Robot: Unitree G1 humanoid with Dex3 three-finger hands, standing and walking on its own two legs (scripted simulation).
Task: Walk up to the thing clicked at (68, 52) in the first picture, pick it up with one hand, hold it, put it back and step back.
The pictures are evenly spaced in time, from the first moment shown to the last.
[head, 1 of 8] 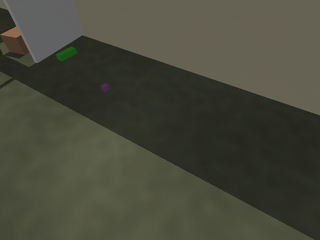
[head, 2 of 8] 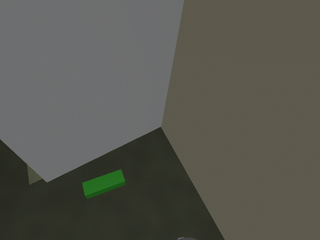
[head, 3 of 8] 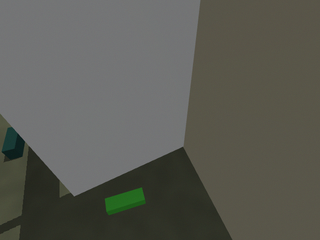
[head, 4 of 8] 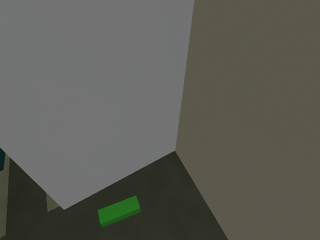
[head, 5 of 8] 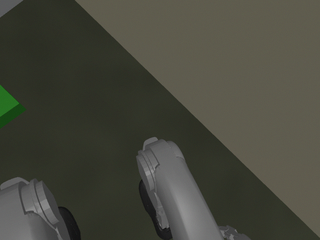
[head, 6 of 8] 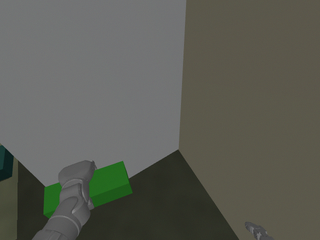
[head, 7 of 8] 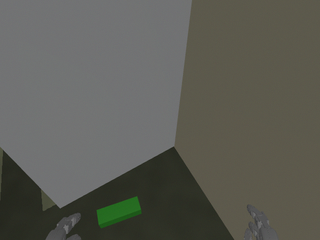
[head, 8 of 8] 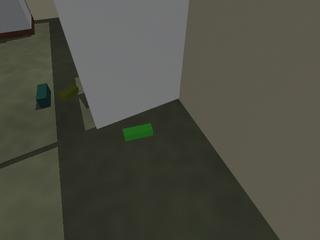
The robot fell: no
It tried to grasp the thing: yes
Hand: left
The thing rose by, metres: 0.66
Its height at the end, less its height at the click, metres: +0.00
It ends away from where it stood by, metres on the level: 0.02
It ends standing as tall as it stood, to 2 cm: yes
